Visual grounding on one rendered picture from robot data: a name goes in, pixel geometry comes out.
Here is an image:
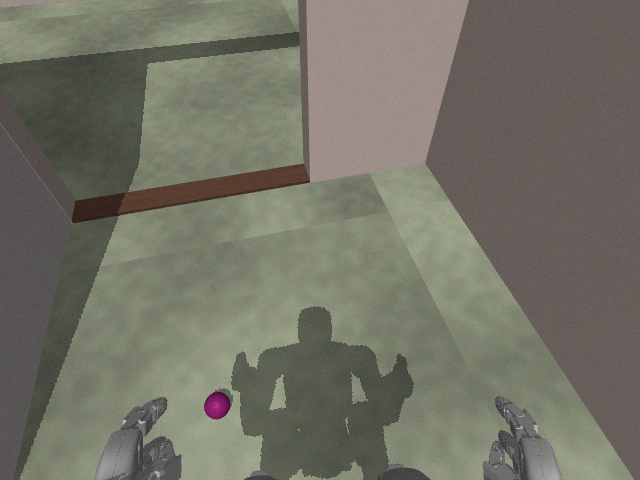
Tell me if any left robot hand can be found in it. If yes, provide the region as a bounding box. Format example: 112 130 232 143
94 397 181 480

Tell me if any ball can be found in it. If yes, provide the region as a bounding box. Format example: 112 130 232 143
204 392 230 419

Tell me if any right robot hand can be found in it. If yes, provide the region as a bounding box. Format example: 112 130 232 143
483 396 563 480

